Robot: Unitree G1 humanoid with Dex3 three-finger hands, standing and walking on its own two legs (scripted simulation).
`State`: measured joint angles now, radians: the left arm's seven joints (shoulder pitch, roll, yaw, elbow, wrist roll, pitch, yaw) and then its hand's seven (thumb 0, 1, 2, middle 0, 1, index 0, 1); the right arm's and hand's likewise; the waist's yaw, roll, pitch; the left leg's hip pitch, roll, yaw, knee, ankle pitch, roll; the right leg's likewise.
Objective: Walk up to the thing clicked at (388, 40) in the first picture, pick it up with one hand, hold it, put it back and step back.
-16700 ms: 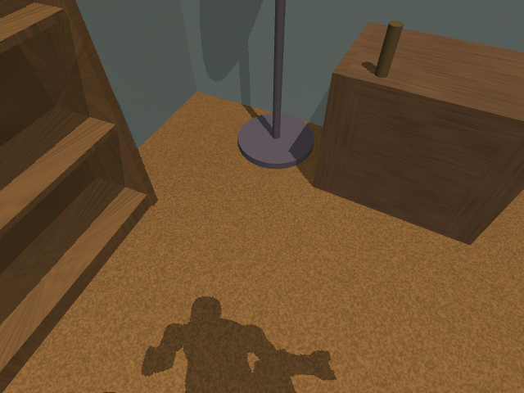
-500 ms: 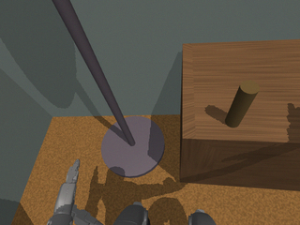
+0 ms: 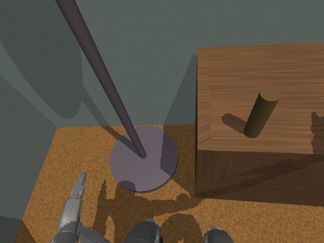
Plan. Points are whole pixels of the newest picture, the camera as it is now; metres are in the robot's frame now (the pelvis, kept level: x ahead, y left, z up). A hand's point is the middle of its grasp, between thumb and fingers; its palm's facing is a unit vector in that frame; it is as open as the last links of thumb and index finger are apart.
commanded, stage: approach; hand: right
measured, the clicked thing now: (259, 115) +0.43 -0.19 +0.00
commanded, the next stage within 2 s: close in in 0.38 s
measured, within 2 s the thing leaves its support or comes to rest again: neither
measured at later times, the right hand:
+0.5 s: hand (294, 133) +0.40 -0.28 -0.03, palm faces +0.06 +0.99 +0.09, open 17.6 cm
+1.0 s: hand (265, 128) +0.42 -0.21 -0.04, palm faces +0.13 +0.99 +0.03, open 17.5 cm
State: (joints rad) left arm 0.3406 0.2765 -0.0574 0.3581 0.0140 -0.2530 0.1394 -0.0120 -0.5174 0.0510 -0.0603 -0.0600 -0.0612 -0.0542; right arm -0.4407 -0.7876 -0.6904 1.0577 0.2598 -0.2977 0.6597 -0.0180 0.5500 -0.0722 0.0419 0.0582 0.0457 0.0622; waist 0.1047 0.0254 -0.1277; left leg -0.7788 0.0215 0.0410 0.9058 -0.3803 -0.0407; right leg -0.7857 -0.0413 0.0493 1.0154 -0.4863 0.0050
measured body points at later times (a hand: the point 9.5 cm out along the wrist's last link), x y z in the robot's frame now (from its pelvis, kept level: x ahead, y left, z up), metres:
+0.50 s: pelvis -0.01 +0.00 -0.03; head +0.10 -0.06 +0.40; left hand +0.14 +0.26 -0.03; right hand +0.39 -0.33 -0.03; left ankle +0.03 +0.15 -0.68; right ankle +0.00 -0.12 -0.68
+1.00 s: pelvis -0.01 +0.01 -0.04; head +0.10 -0.03 +0.39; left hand +0.13 +0.28 -0.02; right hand +0.41 -0.27 -0.04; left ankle +0.03 +0.15 -0.68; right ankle +0.00 -0.12 -0.68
